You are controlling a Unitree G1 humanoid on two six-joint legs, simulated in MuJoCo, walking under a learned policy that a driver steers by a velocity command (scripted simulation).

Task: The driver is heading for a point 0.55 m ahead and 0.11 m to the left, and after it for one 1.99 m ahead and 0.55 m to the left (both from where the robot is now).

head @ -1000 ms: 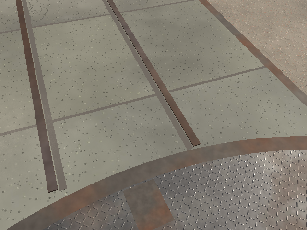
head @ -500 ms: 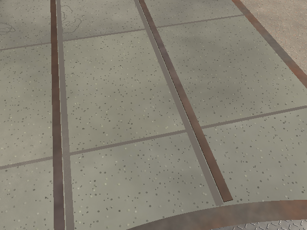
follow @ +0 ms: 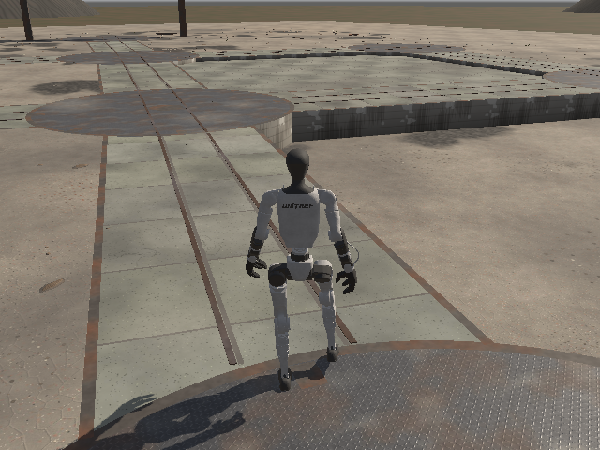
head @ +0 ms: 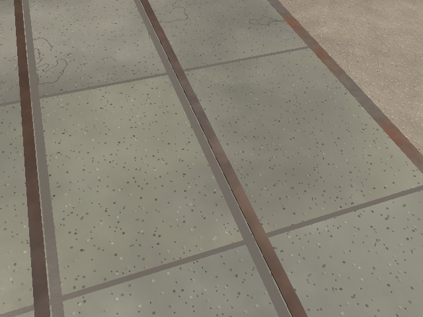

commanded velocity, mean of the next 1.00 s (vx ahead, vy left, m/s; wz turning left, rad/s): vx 0.50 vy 0.00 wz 0.40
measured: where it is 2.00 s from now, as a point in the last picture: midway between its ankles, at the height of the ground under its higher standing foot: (123, 192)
